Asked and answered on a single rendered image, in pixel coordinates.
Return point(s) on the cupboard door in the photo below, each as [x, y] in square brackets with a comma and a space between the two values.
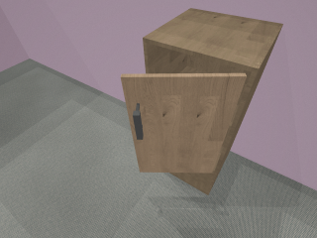
[185, 118]

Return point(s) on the handle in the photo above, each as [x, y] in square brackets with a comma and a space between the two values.
[138, 123]

